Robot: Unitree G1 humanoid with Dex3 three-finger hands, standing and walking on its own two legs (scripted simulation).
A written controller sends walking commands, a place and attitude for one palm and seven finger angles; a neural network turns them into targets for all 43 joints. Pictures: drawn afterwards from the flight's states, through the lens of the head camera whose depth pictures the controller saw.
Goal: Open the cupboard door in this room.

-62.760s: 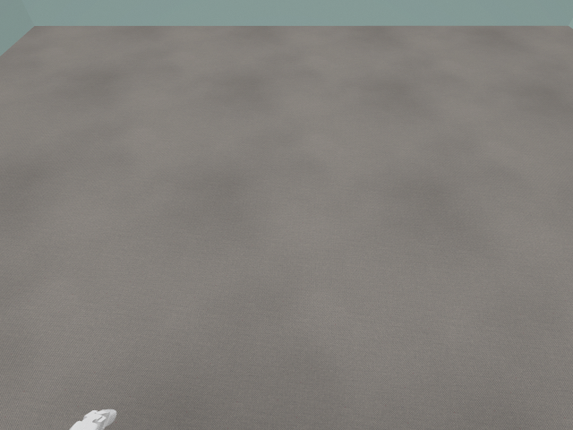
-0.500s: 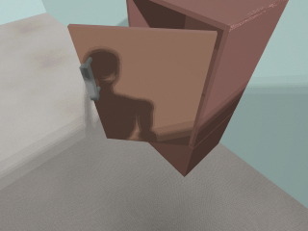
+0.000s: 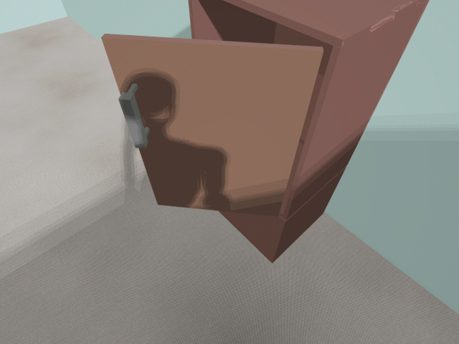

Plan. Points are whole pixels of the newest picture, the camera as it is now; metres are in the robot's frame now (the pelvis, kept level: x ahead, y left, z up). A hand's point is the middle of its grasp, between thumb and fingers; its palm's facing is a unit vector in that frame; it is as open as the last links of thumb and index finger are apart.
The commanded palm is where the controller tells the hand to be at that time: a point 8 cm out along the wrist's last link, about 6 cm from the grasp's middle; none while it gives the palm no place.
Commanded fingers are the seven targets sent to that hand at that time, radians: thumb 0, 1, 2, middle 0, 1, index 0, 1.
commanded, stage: look again from close up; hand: left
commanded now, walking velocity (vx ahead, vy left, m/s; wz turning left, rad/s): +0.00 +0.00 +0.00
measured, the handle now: (137, 116) +0.57 +0.26 +0.06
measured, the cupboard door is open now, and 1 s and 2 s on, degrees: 41 41 41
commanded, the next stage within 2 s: raise the hand with hooked fingers in 0.08 s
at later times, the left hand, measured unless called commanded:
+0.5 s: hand (126, 309) +0.17 +0.18 -0.01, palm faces -0.05 -1.00 -0.02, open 8.1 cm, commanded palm +0.12 +0.25 -0.04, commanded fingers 0.00 0.50 0.73 -0.23 -0.56 -0.23 -0.56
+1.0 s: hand (90, 295) +0.19 +0.24 +0.00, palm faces -0.03 -1.00 -0.05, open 11.0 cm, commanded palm +0.16 +0.30 +0.01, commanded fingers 0.00 -0.08 0.48 -0.27 -0.93 -0.27 -0.93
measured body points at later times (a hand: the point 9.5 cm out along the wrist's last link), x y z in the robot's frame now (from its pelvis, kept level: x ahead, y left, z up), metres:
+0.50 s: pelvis -0.04 +0.01 -0.05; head -0.02 +0.01 +0.39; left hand +0.17 +0.24 -0.01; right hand +0.17 -0.24 -0.10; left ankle -0.04 +0.12 -0.74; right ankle -0.01 -0.08 -0.74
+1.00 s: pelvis -0.04 +0.03 -0.06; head +0.01 +0.04 +0.39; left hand +0.19 +0.30 +0.00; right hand +0.11 -0.19 -0.15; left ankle -0.04 +0.12 -0.74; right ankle -0.01 -0.08 -0.74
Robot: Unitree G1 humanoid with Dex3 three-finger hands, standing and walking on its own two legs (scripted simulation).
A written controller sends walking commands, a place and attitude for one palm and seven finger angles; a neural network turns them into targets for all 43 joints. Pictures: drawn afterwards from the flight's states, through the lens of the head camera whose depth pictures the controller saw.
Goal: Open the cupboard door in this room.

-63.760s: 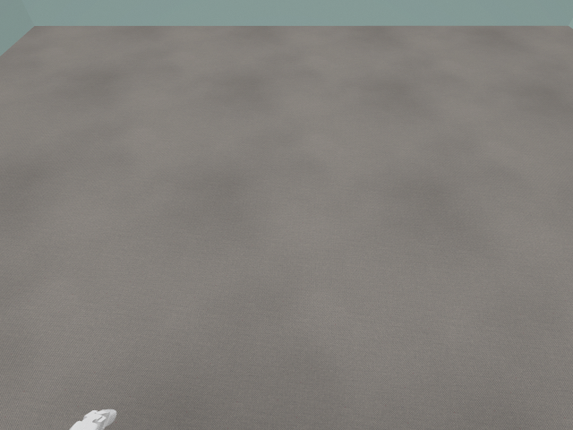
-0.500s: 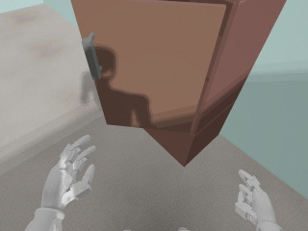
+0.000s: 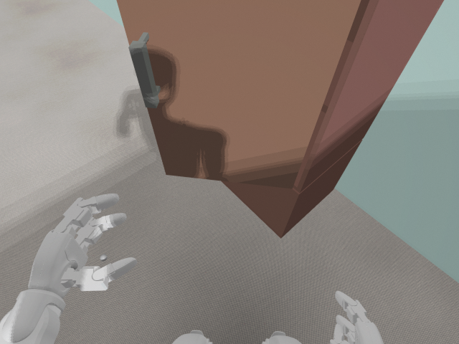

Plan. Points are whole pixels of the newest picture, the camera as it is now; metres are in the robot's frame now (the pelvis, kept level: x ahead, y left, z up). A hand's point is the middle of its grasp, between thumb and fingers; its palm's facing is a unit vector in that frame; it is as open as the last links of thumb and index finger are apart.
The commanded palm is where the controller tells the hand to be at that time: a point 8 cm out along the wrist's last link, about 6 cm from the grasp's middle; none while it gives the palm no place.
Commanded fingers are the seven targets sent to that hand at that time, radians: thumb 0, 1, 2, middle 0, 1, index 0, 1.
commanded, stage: raise the hand with hooked fingers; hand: left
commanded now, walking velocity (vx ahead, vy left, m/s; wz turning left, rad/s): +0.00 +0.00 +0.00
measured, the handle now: (148, 71) +0.62 +0.21 +0.12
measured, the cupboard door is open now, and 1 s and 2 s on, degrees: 41 41 41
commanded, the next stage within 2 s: move the hooked fingers beside the handle in 1.28 s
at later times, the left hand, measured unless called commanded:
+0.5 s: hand (65, 217) +0.28 +0.26 +0.11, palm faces -0.03 -1.00 -0.06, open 13.7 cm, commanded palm +0.25 +0.31 +0.12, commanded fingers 0.00 -0.50 0.30 -0.30 -1.20 -0.30 -1.20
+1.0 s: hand (55, 187) +0.31 +0.27 +0.14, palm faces -0.05 -1.00 -0.03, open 14.0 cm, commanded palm +0.28 +0.32 +0.14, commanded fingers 0.00 -0.50 0.30 -0.30 -1.20 -0.30 -1.20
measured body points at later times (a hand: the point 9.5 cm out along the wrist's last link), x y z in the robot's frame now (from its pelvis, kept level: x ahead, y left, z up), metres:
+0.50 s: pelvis +0.02 +0.01 +0.02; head +0.05 +0.01 +0.47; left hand +0.27 +0.31 +0.11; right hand +0.20 -0.22 -0.04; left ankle +0.00 +0.09 -0.68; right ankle +0.03 -0.12 -0.68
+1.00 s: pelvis +0.01 +0.00 +0.03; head +0.04 +0.00 +0.48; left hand +0.30 +0.32 +0.14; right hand +0.17 -0.26 -0.04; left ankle +0.00 +0.09 -0.68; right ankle +0.03 -0.12 -0.68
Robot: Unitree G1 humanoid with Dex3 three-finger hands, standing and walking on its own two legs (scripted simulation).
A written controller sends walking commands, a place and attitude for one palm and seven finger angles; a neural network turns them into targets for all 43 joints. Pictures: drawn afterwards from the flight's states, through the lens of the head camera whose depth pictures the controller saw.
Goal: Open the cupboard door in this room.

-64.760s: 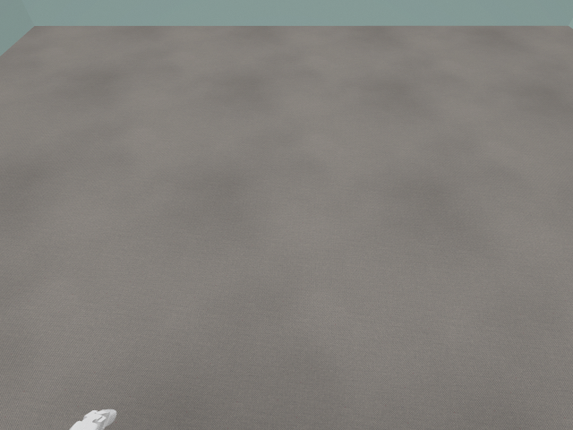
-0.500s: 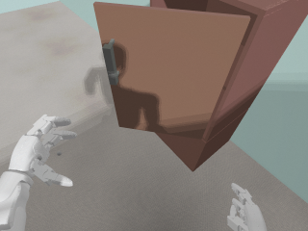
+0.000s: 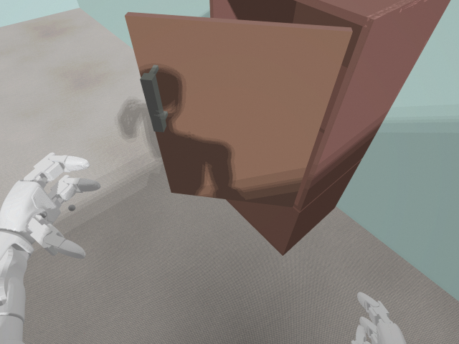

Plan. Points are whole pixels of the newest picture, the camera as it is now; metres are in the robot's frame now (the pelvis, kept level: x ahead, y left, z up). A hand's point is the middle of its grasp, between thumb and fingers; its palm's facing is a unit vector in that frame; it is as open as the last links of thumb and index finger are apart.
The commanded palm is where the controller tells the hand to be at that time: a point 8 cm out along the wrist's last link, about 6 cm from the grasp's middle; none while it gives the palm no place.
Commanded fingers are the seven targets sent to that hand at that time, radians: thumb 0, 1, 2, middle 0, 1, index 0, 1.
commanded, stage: raise the hand with hooked fingers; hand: left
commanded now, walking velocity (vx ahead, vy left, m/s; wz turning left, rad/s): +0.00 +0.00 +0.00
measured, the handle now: (157, 99) +0.61 +0.21 +0.08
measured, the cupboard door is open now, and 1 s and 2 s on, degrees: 41 41 41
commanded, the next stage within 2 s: move the hooked fingers beside the handle in 0.28 s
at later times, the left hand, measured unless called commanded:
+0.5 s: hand (74, 205) +0.29 +0.27 +0.11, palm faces -0.03 -1.00 -0.02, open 14.0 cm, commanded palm +0.28 +0.31 +0.11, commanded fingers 0.00 -0.50 0.30 -0.30 -1.20 -0.30 -1.20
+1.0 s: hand (103, 157) +0.40 +0.26 +0.10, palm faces -0.06 -1.00 +0.00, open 14.0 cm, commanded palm +0.38 +0.32 +0.10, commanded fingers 0.00 -0.50 0.30 -0.30 -1.20 -0.30 -1.20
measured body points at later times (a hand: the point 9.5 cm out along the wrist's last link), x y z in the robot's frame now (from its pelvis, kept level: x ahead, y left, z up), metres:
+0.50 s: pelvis +0.00 +0.00 +0.00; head +0.02 -0.01 +0.45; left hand +0.29 +0.32 +0.11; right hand +0.17 -0.25 -0.08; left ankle -0.01 +0.09 -0.72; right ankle +0.01 -0.11 -0.72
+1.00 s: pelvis +0.00 +0.00 -0.01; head +0.06 +0.00 +0.44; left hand +0.40 +0.32 +0.10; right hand +0.07 -0.28 -0.11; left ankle -0.01 +0.09 -0.72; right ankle +0.01 -0.11 -0.72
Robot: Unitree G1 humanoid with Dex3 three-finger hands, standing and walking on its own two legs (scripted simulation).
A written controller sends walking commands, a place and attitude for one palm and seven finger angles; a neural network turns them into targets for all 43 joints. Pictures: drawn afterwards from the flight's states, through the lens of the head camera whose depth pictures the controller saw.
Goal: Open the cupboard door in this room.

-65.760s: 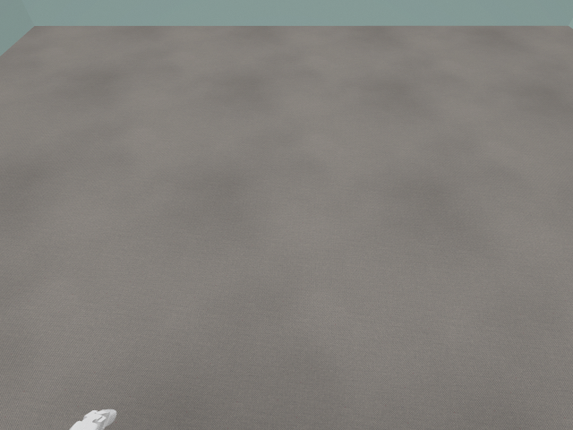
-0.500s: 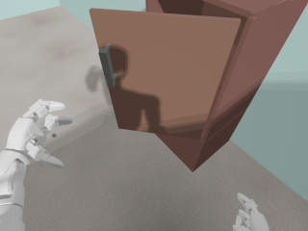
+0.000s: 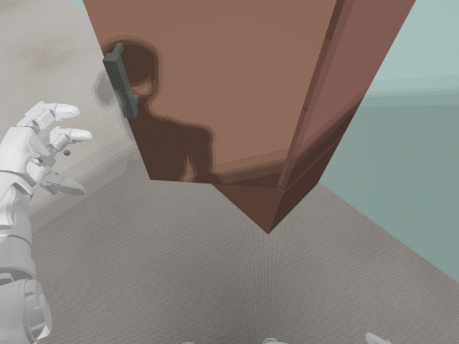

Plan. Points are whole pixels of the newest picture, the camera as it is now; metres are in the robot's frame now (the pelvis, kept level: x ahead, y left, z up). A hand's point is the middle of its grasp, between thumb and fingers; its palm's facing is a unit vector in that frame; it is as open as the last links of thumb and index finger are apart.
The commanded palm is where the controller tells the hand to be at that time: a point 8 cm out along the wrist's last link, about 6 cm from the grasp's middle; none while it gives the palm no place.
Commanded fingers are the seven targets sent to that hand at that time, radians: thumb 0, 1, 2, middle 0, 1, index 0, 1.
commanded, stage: move the hooked fingers beside the handle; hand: left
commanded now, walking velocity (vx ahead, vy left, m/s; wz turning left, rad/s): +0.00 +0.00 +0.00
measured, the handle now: (125, 82) +0.60 +0.23 +0.09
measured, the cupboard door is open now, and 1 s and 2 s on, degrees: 41 41 40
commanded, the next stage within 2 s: slide the fingers in behind the handle in 1.88 s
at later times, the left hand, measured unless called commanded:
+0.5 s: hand (81, 117) +0.48 +0.28 +0.11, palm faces -0.06 -1.00 +0.00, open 14.0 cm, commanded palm +0.47 +0.33 +0.10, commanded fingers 0.00 -0.50 0.30 -0.30 -1.20 -0.30 -1.20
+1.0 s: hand (94, 85) +0.56 +0.27 +0.11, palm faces -0.06 -1.00 -0.01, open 14.0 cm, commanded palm +0.56 +0.32 +0.10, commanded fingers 0.00 -0.50 0.30 -0.30 -1.20 -0.30 -1.20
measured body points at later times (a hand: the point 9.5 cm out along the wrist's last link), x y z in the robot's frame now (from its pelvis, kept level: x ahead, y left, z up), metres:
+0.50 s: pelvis +0.00 +0.01 -0.01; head +0.11 +0.03 +0.43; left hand +0.48 +0.33 +0.11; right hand +0.03 -0.27 -0.11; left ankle -0.01 +0.10 -0.71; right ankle +0.01 -0.11 -0.71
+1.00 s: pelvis +0.01 +0.02 -0.02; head +0.18 +0.04 +0.40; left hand +0.56 +0.33 +0.11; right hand -0.05 -0.25 -0.11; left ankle -0.01 +0.10 -0.71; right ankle +0.01 -0.11 -0.71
